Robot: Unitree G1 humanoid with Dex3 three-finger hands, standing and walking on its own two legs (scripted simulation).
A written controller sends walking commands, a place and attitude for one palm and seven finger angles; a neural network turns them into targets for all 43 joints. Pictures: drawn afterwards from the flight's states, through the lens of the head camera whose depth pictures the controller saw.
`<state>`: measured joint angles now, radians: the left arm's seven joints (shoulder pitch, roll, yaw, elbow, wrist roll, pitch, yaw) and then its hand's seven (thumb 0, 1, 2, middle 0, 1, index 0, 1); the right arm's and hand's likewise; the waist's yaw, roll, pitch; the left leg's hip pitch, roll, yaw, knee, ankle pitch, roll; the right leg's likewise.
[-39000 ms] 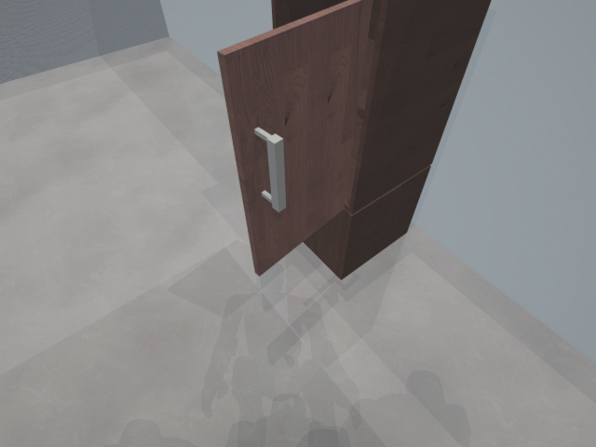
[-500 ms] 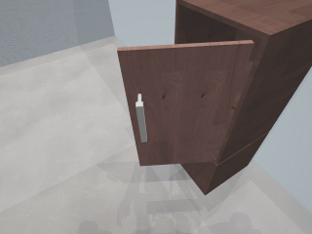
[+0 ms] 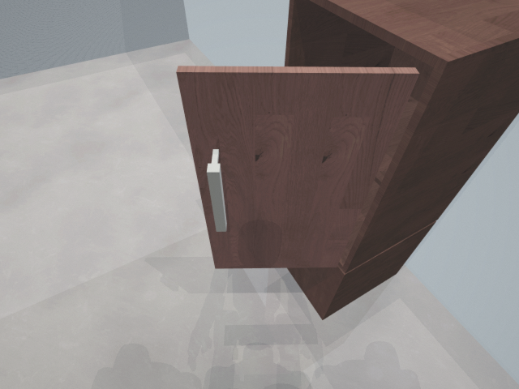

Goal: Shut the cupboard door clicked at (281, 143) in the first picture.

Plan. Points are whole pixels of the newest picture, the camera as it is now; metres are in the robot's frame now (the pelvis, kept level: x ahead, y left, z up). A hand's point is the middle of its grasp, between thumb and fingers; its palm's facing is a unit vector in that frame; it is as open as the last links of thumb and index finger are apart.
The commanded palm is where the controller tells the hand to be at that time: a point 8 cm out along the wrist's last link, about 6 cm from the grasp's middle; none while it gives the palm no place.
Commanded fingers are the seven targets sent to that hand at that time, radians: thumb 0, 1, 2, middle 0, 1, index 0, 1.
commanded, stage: shuffle to correct the standing spot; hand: left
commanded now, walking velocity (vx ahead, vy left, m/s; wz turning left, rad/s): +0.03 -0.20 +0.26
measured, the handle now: (218, 192) +0.45 +0.10 +0.02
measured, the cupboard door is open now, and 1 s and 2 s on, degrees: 61 61 61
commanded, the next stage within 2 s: come to a stop and stand still in 0.80 s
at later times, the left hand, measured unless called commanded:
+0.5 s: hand out of the picture +0.00 +0.12 -0.19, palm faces +0.11 -0.97 -0.19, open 7.3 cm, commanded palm none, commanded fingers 0.00 0.90 0.90 -0.20 -0.30 -0.20 -0.30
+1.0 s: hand out of the picture +0.09 +0.07 -0.17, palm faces +0.07 -0.98 -0.16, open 7.3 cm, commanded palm none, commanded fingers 0.00 0.90 0.90 -0.20 -0.30 -0.20 -0.30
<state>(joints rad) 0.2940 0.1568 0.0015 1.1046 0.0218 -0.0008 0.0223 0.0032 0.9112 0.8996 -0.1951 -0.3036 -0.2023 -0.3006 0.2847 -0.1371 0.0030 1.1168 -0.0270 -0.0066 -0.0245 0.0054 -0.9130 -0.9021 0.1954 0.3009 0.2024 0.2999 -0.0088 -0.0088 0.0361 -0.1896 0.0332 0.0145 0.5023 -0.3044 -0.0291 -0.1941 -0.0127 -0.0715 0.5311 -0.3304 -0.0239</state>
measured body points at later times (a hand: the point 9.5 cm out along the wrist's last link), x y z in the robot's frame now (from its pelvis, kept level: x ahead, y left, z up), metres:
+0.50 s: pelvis +0.03 -0.05 -0.01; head +0.07 -0.04 +0.44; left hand +0.00 +0.17 -0.17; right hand +0.06 -0.28 -0.17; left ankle -0.04 +0.09 -0.69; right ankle -0.03 -0.10 -0.73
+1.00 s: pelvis +0.03 -0.12 +0.01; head +0.08 -0.09 +0.46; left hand +0.09 +0.13 -0.15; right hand +0.05 -0.36 -0.13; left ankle +0.01 +0.01 -0.73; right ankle +0.02 -0.31 -0.67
